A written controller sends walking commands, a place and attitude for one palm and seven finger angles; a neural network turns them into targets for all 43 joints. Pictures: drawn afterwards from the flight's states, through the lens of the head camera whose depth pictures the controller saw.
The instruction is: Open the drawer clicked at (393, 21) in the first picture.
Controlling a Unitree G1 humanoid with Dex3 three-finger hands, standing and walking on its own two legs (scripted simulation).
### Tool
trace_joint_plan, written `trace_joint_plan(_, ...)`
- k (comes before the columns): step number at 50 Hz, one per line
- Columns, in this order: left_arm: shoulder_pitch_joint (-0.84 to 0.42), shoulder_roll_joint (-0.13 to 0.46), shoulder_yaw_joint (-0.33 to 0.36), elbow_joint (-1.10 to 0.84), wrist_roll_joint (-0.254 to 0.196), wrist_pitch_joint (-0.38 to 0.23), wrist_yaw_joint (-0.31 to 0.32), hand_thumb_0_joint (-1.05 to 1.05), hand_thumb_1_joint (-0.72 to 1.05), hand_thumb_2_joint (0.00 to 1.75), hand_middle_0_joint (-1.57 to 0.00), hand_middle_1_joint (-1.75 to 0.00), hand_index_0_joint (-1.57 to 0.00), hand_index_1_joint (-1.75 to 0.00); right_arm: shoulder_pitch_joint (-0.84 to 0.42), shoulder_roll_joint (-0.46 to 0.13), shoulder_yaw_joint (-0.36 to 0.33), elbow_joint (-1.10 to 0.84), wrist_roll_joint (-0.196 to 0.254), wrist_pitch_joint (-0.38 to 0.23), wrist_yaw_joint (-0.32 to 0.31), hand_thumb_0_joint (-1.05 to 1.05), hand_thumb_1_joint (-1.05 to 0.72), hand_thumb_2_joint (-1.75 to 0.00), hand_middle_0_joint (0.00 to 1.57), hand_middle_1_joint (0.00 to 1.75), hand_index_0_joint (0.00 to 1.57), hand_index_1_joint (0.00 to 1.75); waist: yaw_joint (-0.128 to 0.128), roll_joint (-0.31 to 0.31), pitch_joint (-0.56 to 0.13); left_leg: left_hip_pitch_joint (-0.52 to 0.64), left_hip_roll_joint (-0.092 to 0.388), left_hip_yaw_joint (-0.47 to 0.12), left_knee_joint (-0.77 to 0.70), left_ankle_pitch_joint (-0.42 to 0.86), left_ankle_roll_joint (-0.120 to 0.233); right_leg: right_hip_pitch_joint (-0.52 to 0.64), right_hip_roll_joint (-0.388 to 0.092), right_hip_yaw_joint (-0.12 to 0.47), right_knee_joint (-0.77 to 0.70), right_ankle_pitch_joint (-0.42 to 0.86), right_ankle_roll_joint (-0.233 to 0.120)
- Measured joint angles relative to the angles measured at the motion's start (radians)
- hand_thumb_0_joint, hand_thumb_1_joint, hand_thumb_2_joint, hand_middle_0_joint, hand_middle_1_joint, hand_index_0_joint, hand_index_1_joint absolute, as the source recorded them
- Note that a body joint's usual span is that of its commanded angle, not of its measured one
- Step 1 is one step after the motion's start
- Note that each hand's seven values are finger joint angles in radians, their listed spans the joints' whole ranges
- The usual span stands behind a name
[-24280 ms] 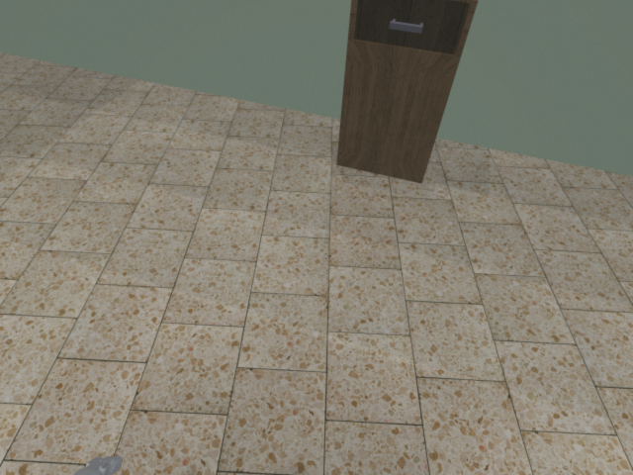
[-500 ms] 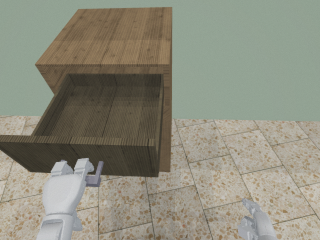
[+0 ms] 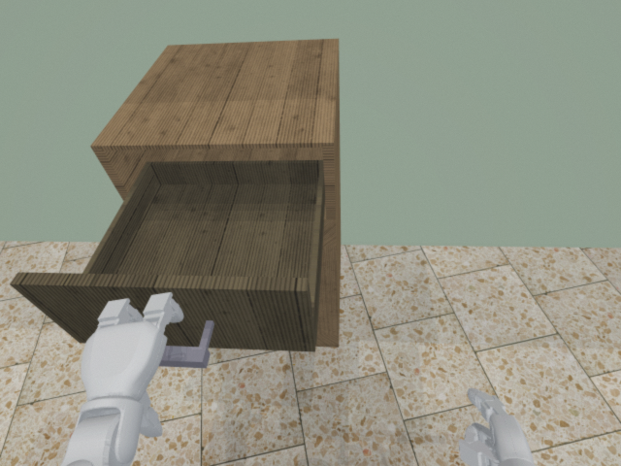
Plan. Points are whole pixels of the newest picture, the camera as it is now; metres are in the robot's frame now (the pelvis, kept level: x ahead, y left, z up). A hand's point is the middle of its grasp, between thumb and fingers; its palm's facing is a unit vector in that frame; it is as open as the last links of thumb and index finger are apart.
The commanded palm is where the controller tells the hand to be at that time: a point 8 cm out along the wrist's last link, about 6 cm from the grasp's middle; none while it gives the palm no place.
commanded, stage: lift the hand off the handle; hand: left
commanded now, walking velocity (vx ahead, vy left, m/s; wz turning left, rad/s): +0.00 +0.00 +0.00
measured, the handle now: (168, 341) +0.27 +0.24 -0.01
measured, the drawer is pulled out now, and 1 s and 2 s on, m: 0.30 0.30 0.30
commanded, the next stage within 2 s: draw the hand back to the body in 0.92 s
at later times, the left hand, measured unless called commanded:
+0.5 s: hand (127, 335) +0.23 +0.24 +0.09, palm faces +0.10 -0.08 -0.99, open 13.7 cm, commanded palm +0.20 +0.24 +0.14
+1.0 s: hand (110, 313) +0.24 +0.24 +0.14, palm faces +0.09 -0.10 -0.99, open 13.9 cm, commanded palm +0.20 +0.24 +0.19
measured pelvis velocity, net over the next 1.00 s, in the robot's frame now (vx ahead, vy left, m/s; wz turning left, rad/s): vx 0.01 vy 0.01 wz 0.01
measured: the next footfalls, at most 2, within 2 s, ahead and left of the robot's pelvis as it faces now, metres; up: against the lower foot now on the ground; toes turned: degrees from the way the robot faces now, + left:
none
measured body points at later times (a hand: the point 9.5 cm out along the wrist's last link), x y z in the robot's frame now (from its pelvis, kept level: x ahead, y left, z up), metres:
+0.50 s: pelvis +0.02 +0.01 +0.02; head +0.02 -0.03 +0.47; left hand +0.22 +0.24 +0.14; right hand +0.24 -0.19 -0.08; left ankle -0.01 +0.11 -0.71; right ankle +0.03 -0.09 -0.71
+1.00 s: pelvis +0.01 +0.01 +0.03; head +0.01 -0.04 +0.48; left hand +0.22 +0.24 +0.19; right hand +0.25 -0.18 -0.07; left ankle -0.01 +0.11 -0.71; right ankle +0.03 -0.09 -0.71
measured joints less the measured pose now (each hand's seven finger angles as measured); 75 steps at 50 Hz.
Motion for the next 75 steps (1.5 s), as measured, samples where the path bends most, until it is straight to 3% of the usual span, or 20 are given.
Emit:
trace_joint_plan(8,0.023,0.022,0.013,-0.077,-0.009,-0.028,-0.057,0.00,-0.49,0.30,-0.32,-1.20,-0.35,-1.21,-0.022,0.005,0.006,-0.010,-0.003,0.000,0.006,0.01,-0.91,-0.90,0.20,0.30,0.20,0.29,0.021,0.002,0.014,0.077,0.000,0.001,-0.068,0.022,0.001,0.077,0.002,0.002,-0.069,0.023,0.003)
trace_joint_plan(18,0.026,0.038,-0.006,-0.161,-0.024,-0.001,-0.135,0.00,-0.49,0.30,-0.32,-1.20,-0.35,-1.21,-0.036,0.004,0.015,-0.008,-0.006,0.014,0.020,0.01,-0.91,-0.90,0.20,0.30,0.20,0.29,0.043,0.018,0.038,0.159,-0.006,-0.004,-0.142,0.047,0.007,0.163,-0.002,-0.001,-0.144,0.046,0.010)
trace_joint_plan(25,0.052,0.047,0.003,-0.276,-0.044,-0.007,-0.171,0.00,-0.49,0.30,-0.32,-1.20,-0.35,-1.21,-0.030,0.010,0.021,-0.008,-0.008,0.019,0.035,0.01,-0.91,-0.90,0.20,0.30,0.20,0.29,0.049,0.028,0.048,0.213,-0.008,-0.003,-0.196,0.065,0.009,0.217,-0.001,0.002,-0.198,0.064,0.014)
trace_joint_plan(38,0.062,0.087,0.017,-0.395,-0.093,0.062,-0.269,0.00,-0.49,0.30,-0.32,-1.20,-0.32,-1.20,-0.042,-0.005,0.045,-0.013,0.011,0.051,0.052,0.01,-0.91,-0.90,0.20,0.30,0.20,0.29,0.051,0.050,0.067,0.301,-0.007,-0.003,-0.283,0.102,0.011,0.306,0.001,0.003,-0.286,0.102,0.016)
trace_joint_plan(49,-0.005,0.099,0.022,-0.392,-0.120,0.066,-0.341,0.00,-0.49,0.30,-0.32,-1.20,-0.32,-1.20,-0.064,-0.019,0.047,-0.013,0.020,0.060,0.054,0.01,-0.91,-0.90,0.20,0.30,0.20,0.29,0.051,0.055,0.086,0.332,-0.010,-0.011,-0.323,0.132,0.010,0.340,-0.001,-0.005,-0.328,0.129,0.015)
trace_joint_plan(57,-0.003,0.118,0.038,-0.367,-0.122,0.017,-0.338,0.00,-0.49,0.30,-0.32,-1.20,-0.32,-1.20,-0.055,-0.012,0.049,-0.012,0.019,0.053,0.050,0.01,-0.91,-0.90,0.20,0.30,0.20,0.29,0.049,0.048,0.093,0.328,-0.005,-0.007,-0.327,0.138,0.007,0.335,0.005,0.000,-0.333,0.138,0.011)
trace_joint_plan(64,0.044,0.136,0.091,-0.391,-0.145,0.012,-0.326,0.00,-0.49,0.30,-0.32,-1.20,-0.32,-1.20,-0.036,-0.019,0.043,-0.009,0.022,0.047,0.051,0.01,-0.91,-0.90,0.20,0.30,0.20,0.29,0.047,0.051,0.093,0.321,-0.003,-0.006,-0.321,0.136,0.006,0.329,0.006,0.000,-0.332,0.138,0.011)
trace_joint_plan(75,0.080,0.155,0.112,-0.406,-0.157,-0.027,-0.326,0.00,-0.49,0.30,-0.32,-1.20,-0.32,-1.20,-0.031,-0.024,0.038,-0.014,0.020,0.031,0.038,0.01,-0.91,-0.90,0.20,0.30,0.20,0.29,0.049,0.049,0.096,0.311,-0.006,-0.010,-0.310,0.131,0.009,0.323,0.003,-0.003,-0.325,0.134,0.014)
